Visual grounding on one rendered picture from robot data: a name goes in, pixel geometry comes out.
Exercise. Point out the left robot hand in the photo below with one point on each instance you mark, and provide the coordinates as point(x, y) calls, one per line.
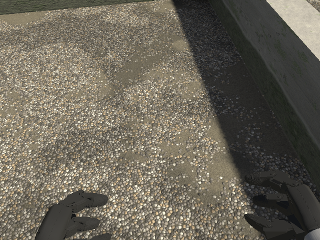
point(60, 222)

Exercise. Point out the right robot hand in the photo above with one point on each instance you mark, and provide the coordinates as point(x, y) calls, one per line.
point(293, 199)

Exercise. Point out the robot right forearm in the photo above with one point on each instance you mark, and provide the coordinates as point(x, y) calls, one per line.
point(313, 235)

